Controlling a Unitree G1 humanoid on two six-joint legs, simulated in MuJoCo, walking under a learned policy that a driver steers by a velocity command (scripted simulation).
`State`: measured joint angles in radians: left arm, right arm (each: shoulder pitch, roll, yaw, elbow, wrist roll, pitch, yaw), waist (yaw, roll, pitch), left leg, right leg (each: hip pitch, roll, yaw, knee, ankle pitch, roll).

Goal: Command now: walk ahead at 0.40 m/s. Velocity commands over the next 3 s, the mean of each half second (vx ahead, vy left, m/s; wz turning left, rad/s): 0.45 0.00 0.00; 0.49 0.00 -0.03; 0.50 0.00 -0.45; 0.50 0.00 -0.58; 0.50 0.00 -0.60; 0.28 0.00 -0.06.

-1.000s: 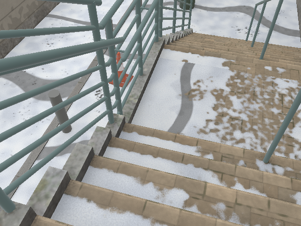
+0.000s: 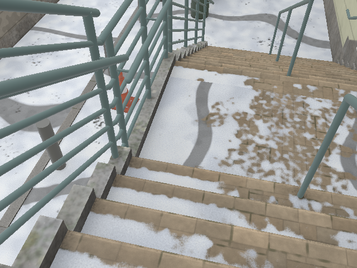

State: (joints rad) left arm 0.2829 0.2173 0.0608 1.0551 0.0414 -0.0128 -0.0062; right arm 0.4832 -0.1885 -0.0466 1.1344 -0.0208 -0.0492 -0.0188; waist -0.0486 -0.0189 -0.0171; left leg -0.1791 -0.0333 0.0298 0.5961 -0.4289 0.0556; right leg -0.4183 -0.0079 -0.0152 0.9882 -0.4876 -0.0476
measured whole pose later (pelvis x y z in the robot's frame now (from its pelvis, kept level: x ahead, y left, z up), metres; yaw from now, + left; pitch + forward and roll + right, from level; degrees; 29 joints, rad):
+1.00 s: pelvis +0.54 -0.03 -0.33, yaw +0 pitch -1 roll +2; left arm 0.45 0.18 0.01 1.05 0.05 -0.09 -0.04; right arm 0.25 -0.19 -0.02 1.02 -0.12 -0.08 0.07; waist 0.03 -0.06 0.03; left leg -0.30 -0.06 0.12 0.59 -0.28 0.10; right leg -0.60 -0.02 0.13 1.61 -0.28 -0.12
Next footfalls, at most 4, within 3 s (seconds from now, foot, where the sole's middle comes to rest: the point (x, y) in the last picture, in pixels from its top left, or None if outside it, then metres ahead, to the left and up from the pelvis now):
0.30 right None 0.26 -0.14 -0.93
0.84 left None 0.61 0.05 -1.09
1.40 right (210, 239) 0.87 -0.20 -1.26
1.80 left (180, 206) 1.19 -0.05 -1.42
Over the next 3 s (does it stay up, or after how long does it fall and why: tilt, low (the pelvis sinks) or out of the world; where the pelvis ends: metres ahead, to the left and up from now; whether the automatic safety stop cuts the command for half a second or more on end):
stays up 1.43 -0.47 -0.87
